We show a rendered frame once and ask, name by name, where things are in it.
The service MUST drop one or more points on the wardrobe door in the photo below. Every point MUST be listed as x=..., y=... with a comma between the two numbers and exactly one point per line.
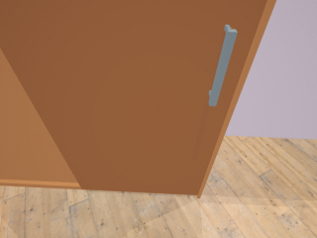
x=123, y=85
x=27, y=149

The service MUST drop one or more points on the handle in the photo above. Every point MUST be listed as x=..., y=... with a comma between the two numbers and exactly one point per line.
x=227, y=48

